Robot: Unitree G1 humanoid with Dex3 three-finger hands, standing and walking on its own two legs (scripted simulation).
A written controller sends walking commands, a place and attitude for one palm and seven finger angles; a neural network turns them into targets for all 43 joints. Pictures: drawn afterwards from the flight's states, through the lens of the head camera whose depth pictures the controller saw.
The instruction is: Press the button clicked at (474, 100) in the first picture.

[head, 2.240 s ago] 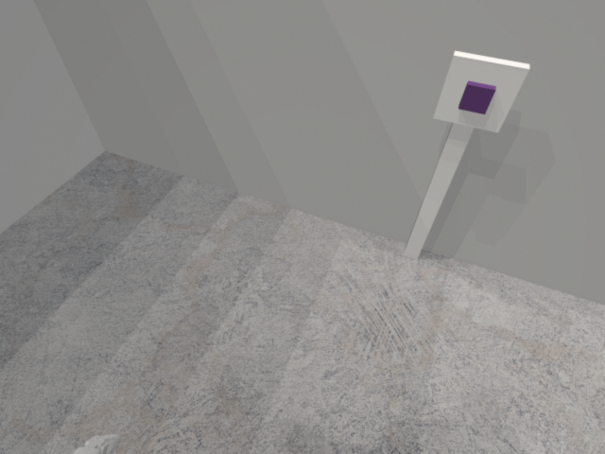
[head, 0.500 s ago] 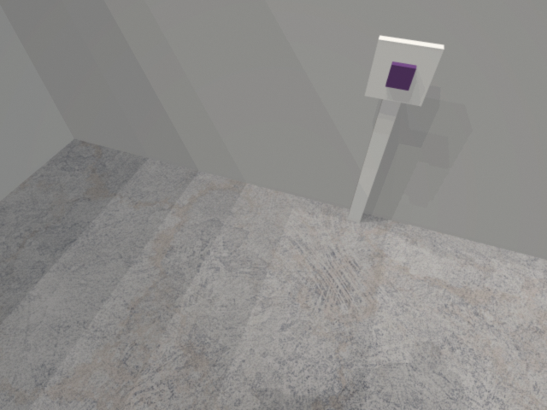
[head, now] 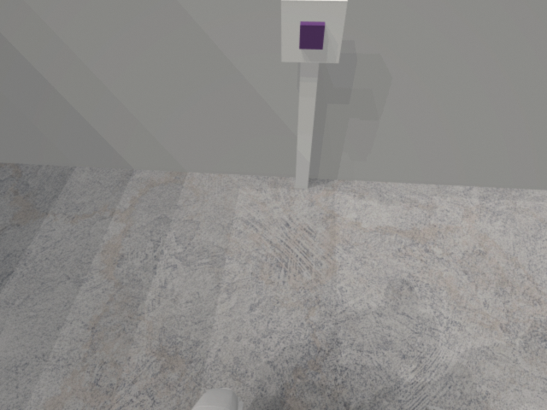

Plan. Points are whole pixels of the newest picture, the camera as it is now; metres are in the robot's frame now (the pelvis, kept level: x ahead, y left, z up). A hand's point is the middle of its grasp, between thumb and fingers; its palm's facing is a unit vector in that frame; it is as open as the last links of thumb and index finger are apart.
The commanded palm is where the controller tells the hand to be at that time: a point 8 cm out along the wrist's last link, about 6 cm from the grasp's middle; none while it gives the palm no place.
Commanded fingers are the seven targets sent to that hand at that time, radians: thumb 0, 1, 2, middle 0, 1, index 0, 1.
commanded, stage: walk to a spot facing it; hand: left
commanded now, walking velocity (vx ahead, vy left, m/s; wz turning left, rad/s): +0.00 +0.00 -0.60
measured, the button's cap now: (311, 35) +1.07 -0.01 -0.02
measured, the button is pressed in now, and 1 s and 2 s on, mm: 0 0 0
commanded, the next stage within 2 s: turn to face it in 1.46 s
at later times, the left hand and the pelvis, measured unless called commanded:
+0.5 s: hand (140, 400) +0.14 +0.25 -0.17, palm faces -0.26 -0.94 -0.21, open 7.4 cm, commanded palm none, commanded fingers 0.00 0.90 0.90 -0.20 -0.30 -0.20 -0.30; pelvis -0.01 +0.06 +0.00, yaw -18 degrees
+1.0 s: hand (211, 362) +0.21 +0.14 -0.18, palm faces -0.53 -0.83 -0.18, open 7.4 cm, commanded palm none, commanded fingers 0.00 0.90 0.90 -0.20 -0.30 -0.20 -0.30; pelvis +0.10 -0.01 -0.01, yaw -35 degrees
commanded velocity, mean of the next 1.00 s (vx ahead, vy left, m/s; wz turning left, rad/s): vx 0.20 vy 0.00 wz -0.54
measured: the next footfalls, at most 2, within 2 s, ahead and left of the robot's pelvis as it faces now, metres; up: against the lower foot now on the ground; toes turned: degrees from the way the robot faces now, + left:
left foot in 0.22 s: +0.03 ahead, +0.17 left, +0.00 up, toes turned -8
right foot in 0.68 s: -0.03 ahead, -0.10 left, +0.00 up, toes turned -33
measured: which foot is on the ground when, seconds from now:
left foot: up 0.00-0.20, down 0.22-0.68, up 0.70-1.00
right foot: down 0.00-0.22, up 0.24-0.66, down 0.68-1.00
